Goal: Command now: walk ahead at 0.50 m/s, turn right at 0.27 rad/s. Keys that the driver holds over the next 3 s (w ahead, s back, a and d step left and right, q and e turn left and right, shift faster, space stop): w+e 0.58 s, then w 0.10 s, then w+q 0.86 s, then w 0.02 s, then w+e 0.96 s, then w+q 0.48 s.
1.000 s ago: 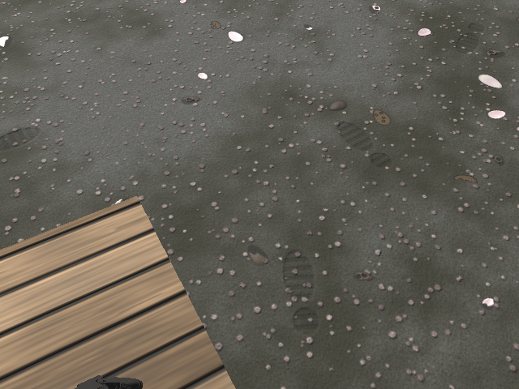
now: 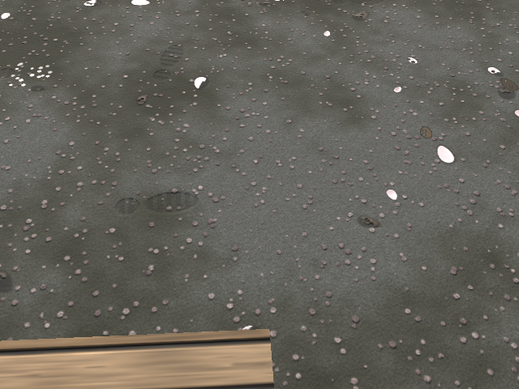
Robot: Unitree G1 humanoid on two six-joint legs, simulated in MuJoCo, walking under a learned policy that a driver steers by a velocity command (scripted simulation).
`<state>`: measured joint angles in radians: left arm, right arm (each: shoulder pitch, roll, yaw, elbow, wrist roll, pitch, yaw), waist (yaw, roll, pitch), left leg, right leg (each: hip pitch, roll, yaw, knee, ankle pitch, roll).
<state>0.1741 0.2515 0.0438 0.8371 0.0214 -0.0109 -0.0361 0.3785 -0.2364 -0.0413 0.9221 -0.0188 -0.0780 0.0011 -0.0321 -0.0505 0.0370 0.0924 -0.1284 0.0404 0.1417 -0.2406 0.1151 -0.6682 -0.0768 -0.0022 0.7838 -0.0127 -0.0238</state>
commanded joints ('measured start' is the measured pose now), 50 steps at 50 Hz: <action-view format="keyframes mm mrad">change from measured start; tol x32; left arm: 1 -155 52 2 -104 4 -22 -7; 9 359 277 86 4 33 -33 27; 36 391 123 31 -18 -14 -60 36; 50 -123 66 -28 -165 13 -39 5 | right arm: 1 55 -115 -16 -10 -5 -13 -17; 29 -467 -110 23 -303 -11 18 22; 35 65 -318 -44 -187 -47 -10 -20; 50 41 -178 -43 -78 15 7 11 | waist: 1 -34 95 81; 10 131 -97 -322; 50 -9 138 1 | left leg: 1 14 312 -21 -20 559 26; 7 60 340 70 488 1190 -14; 10 -715 34 -51 1339 -256 -73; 29 -735 151 -54 474 196 -151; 33 -294 100 -34 313 141 -68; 35 193 501 -590 260 -31 101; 50 -295 254 -313 43 234 105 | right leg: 1 -44 33 -37 -96 16 -27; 7 355 178 -133 -235 -196 -148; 10 967 -263 773 -453 -71 -426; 16 455 -55 299 -576 99 -271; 33 630 4 317 -211 512 -114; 37 64 158 149 492 -434 -55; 50 171 49 -8 -110 -102 61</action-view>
